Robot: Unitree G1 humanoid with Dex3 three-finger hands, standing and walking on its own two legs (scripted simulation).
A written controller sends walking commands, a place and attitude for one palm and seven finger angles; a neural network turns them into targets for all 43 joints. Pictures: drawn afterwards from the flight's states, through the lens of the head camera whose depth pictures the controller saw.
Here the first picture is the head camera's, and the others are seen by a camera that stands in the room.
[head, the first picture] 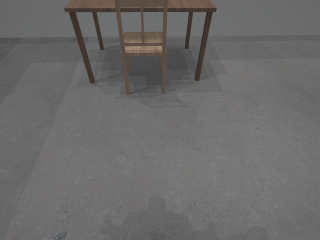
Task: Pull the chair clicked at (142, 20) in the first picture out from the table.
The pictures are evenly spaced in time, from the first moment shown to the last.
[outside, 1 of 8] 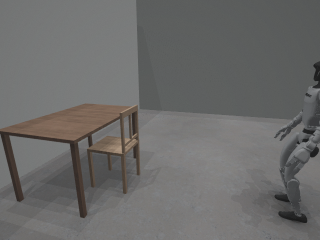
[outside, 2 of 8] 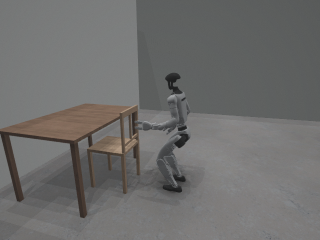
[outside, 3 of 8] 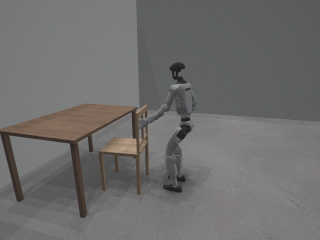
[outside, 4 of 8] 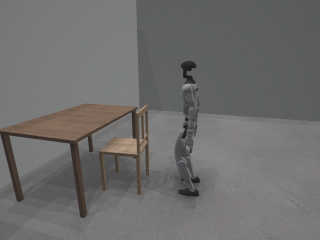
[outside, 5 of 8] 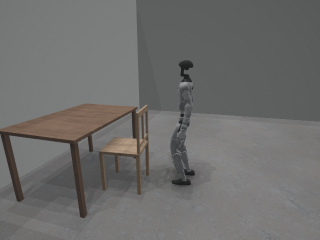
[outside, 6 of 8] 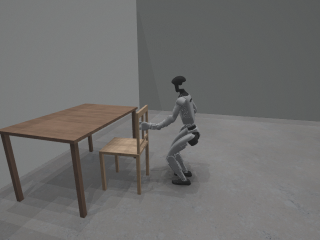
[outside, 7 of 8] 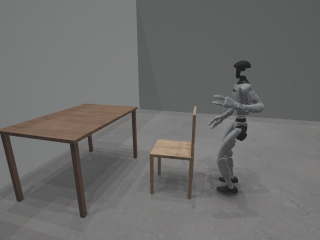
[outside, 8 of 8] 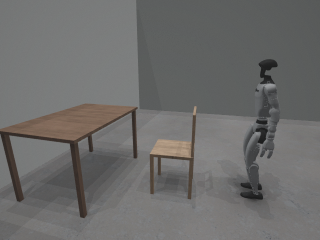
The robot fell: no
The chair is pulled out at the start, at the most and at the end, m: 0.00 0.63 0.63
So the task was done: yes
